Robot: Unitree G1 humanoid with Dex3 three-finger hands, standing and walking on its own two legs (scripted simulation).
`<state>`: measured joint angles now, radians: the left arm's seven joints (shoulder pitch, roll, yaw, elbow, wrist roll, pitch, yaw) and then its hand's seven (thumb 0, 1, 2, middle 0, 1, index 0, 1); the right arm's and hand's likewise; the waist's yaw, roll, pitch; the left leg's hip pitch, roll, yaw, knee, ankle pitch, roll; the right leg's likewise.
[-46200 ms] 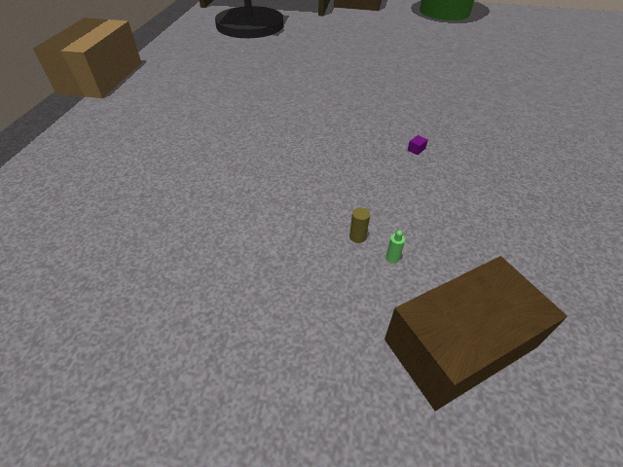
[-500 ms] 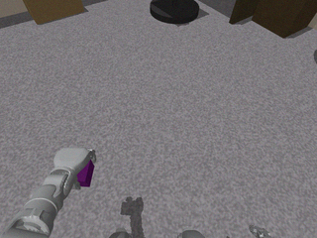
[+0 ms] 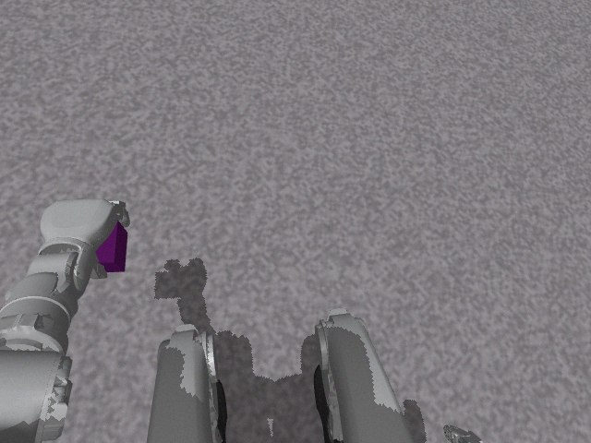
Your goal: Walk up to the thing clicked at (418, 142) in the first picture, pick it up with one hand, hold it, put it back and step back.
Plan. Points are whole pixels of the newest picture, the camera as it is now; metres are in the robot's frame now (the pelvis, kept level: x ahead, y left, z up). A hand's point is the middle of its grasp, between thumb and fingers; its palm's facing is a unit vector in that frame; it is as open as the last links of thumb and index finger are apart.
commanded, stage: crouch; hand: left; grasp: from above
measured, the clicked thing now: (91, 247) +0.43 +0.27 -0.16
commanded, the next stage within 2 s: lower in 1.02 s
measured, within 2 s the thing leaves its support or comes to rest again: neither
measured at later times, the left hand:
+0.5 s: hand (115, 256) +0.45 +0.27 -0.27, palm faces -0.47 -0.01 -0.88, open 9.5 cm
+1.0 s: hand (121, 257) +0.46 +0.27 -0.32, palm faces -0.47 -0.01 -0.88, open 9.5 cm
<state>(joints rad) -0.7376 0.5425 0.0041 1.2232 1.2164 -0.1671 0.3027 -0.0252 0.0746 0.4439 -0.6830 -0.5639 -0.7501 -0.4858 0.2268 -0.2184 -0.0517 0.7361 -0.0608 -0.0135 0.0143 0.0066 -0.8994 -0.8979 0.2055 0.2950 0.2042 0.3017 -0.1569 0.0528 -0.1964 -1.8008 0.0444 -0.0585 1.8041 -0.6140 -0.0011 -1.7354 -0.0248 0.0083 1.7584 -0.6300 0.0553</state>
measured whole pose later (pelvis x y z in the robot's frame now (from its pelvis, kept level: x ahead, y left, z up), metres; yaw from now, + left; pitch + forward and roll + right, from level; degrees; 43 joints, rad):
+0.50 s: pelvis -0.01 -0.01 -0.11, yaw -3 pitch +37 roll -7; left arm -0.87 0.68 0.08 1.30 1.27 -0.22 0.32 -0.03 0.06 0.45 -0.70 -0.55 -0.76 -0.47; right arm 0.14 -0.25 -0.02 0.73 -0.11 -0.04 0.10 0.00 -0.91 -0.90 0.20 0.29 0.20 0.30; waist -0.19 0.01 -0.12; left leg -2.15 0.04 -0.13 2.17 -0.67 -0.02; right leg -2.06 0.00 -0.02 2.11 -0.69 0.06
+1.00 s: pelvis -0.01 -0.01 -0.17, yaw -4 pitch +34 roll -8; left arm -0.96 0.78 0.11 1.41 1.31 -0.28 0.33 -0.03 0.06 0.45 -0.69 -0.56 -0.76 -0.47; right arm 0.15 -0.25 0.03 0.74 -0.14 -0.02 0.13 0.00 -0.91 -0.90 0.20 0.30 0.20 0.30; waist -0.22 -0.01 -0.06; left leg -2.29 0.02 -0.16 2.35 -0.67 -0.03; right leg -2.19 0.01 -0.03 2.28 -0.69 0.06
